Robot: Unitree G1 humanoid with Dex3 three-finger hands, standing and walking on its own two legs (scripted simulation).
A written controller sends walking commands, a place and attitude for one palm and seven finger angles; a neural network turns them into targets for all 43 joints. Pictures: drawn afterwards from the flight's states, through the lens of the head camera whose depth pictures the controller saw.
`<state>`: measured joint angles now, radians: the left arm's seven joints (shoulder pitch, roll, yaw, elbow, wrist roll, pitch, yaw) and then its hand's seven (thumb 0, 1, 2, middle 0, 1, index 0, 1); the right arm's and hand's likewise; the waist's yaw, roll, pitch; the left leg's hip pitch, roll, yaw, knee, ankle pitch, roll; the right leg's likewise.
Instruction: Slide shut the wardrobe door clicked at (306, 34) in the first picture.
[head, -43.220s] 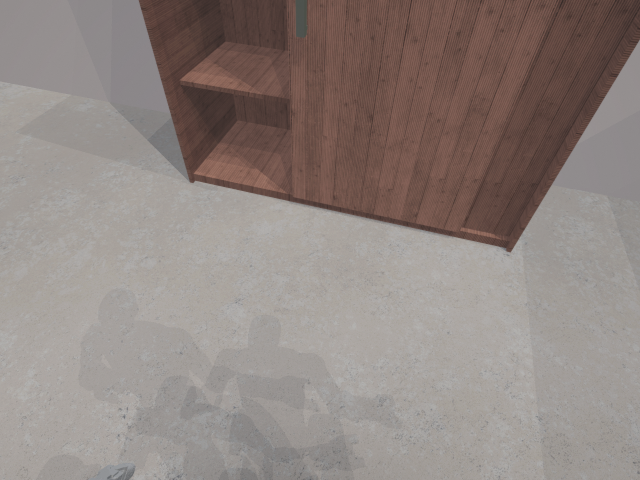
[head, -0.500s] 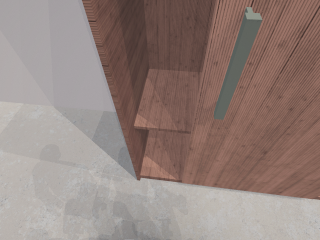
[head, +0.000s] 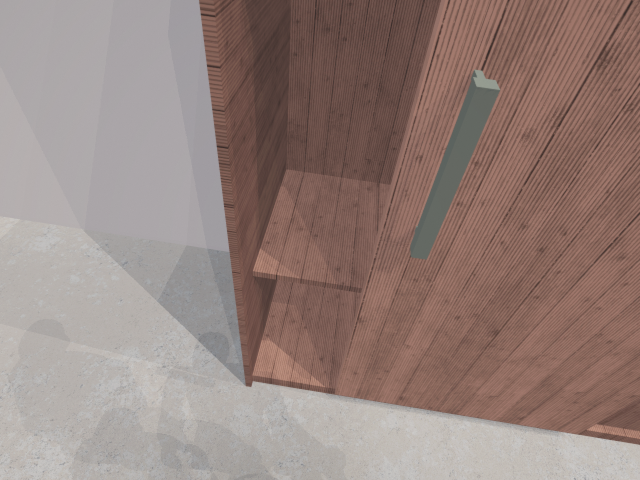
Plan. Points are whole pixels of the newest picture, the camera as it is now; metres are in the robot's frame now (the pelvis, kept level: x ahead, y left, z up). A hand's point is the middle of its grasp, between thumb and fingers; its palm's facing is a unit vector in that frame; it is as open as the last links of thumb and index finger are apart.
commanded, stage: come to a stop and stand still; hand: right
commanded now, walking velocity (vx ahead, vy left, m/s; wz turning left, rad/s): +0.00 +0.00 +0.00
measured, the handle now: (444, 175) +0.50 -0.14 +0.16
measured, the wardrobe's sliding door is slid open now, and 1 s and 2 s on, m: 0.26 0.26 0.26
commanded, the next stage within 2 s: look again from close up in 0.98 s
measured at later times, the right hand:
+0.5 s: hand out of the picture +0.00 -0.13 -0.17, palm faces +0.02 +0.98 -0.18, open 7.3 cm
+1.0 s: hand out of the picture +0.02 -0.13 -0.17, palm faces +0.03 +0.98 -0.19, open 7.3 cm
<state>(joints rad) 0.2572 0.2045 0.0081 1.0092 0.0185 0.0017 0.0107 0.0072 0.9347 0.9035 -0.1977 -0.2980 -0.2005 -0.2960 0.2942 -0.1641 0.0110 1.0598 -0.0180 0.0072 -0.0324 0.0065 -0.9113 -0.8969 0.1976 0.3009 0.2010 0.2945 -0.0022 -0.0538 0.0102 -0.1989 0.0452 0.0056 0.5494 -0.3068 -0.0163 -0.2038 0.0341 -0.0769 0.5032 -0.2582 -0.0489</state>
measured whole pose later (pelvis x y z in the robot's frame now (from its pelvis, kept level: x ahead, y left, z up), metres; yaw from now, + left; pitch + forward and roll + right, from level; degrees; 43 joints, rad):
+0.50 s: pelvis +0.02 +0.02 +0.01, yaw +0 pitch +0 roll -1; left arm 0.33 0.12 -0.02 1.15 0.01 -0.02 0.02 0.01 0.90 0.90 -0.20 -0.30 -0.20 -0.30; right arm 0.31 -0.11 0.02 1.14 -0.01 -0.02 -0.04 0.01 -0.92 -0.90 0.20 0.30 0.20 0.29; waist 0.01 -0.01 0.03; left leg -0.18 0.01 0.02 0.48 -0.29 0.01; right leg -0.19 0.00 -0.06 0.44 -0.25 -0.01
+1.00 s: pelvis +0.04 +0.03 +0.01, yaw -1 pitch -1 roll -1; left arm 0.29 0.14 -0.01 1.15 0.01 -0.02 0.03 0.01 0.91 0.90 -0.20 -0.30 -0.20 -0.30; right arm 0.30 -0.13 0.01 1.14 -0.01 -0.03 -0.04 0.01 -0.91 -0.90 0.20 0.30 0.20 0.29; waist 0.00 -0.01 0.02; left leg -0.12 0.00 0.03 0.43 -0.30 0.02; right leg -0.14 0.00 -0.05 0.40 -0.25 0.00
